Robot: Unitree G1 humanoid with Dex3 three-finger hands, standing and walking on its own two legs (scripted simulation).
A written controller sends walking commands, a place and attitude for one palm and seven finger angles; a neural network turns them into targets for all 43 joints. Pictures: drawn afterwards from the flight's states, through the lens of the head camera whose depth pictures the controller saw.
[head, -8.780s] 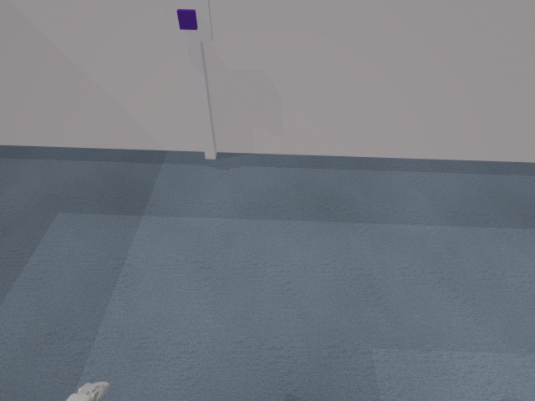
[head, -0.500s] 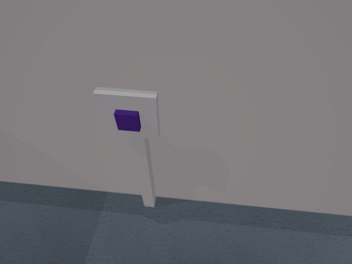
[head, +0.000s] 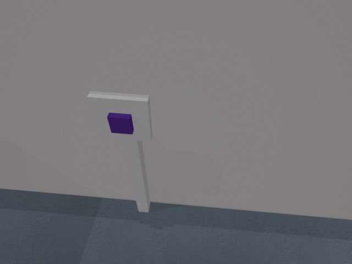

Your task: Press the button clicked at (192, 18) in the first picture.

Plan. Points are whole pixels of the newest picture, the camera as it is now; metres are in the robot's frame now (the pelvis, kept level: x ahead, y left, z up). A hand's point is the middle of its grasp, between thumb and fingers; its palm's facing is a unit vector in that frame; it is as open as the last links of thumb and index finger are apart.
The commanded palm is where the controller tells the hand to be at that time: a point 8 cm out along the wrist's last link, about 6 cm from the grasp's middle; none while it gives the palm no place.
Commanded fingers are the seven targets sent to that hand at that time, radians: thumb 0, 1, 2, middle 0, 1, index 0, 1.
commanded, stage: look again from close up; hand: left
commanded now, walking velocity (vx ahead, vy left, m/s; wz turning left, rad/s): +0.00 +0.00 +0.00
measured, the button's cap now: (121, 123) +0.52 +0.20 +0.00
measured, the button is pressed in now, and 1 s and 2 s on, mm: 0 0 0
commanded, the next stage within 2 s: raise the hand and make a fist in 0.56 s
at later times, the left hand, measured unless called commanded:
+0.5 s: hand out of the picture +0.03 +0.23 -0.17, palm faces +0.03 -0.98 -0.21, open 7.4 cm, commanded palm none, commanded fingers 0.00 0.90 0.90 -0.20 -0.30 -0.20 -0.30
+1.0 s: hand (108, 213) +0.24 +0.17 -0.02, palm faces +0.01 -1.00 +0.01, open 6.0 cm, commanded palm +0.15 +0.26 -0.06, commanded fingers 0.00 0.90 0.90 -0.69 -0.84 -0.69 -0.84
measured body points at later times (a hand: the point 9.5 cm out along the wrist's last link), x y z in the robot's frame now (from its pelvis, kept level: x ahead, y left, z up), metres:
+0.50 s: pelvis +0.03 +0.05 +0.00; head +0.03 +0.04 +0.45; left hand +0.03 +0.28 -0.15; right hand +0.03 -0.16 -0.17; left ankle +0.04 +0.13 -0.74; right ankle +0.04 -0.10 -0.74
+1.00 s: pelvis +0.04 +0.01 -0.04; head +0.06 +0.02 +0.41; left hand +0.23 +0.23 -0.02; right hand +0.25 -0.24 -0.09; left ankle +0.04 +0.13 -0.74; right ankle +0.04 -0.10 -0.74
